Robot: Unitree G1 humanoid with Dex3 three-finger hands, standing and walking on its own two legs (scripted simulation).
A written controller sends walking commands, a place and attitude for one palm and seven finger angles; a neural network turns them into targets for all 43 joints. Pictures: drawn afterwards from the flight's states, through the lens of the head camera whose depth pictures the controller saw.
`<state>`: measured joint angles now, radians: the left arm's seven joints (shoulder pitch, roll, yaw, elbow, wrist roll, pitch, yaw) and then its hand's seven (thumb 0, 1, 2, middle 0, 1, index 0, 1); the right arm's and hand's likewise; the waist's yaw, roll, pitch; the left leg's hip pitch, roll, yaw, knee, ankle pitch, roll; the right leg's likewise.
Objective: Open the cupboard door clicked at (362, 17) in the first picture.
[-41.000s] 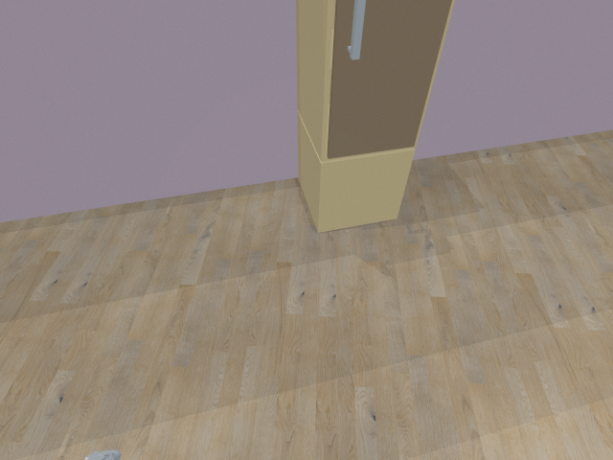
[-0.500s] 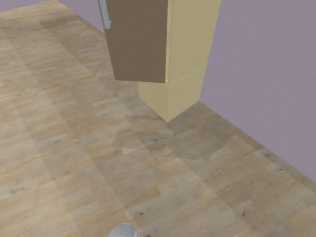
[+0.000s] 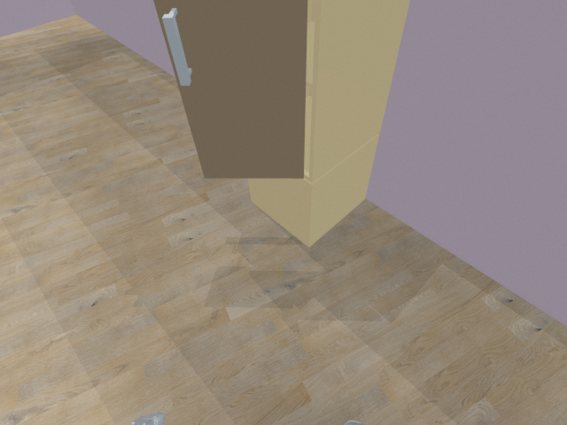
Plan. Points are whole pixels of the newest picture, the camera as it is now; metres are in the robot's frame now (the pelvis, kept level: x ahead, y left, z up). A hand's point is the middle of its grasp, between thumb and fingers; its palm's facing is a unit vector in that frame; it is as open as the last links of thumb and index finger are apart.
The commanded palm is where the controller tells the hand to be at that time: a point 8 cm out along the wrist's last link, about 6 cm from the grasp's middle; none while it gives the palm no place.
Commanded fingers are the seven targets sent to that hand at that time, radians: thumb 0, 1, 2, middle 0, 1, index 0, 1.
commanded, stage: take the last steps up to it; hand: left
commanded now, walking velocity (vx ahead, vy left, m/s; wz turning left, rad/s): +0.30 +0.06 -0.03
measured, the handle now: (179, 48) +0.88 +0.29 +0.11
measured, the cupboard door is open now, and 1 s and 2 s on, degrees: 44 44 44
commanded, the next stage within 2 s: come to a stop and stand still in 0.54 s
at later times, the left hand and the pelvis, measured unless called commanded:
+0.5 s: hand out of the picture +0.15 +0.25 -0.19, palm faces +0.07 -0.99 -0.15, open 7.3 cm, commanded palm none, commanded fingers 0.00 0.90 0.90 -0.20 -0.30 -0.20 -0.30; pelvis +0.20 +0.07 -0.01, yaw -1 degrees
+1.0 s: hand (181, 291) +0.39 +0.25 -0.18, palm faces -0.03 -0.98 -0.20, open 7.4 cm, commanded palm none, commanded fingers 0.00 0.90 0.90 -0.20 -0.30 -0.20 -0.30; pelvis +0.30 +0.08 -0.01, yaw -1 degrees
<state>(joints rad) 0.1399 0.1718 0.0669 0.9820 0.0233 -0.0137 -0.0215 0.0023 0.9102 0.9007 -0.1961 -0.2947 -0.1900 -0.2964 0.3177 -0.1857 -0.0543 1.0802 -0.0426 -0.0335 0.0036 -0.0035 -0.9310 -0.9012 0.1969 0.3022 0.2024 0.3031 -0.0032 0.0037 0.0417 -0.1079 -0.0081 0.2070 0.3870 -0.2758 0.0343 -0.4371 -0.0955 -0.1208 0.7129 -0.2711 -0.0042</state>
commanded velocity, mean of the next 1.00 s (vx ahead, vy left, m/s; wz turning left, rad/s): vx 0.06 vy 0.02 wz -0.02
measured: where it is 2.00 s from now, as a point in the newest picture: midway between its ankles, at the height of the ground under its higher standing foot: (279, 415)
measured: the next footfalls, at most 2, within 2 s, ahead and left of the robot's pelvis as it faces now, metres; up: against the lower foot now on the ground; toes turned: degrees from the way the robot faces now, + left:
right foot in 0.04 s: +0.12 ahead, -0.10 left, +0.00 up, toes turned -8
left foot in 0.42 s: +0.31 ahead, +0.17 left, +0.00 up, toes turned +6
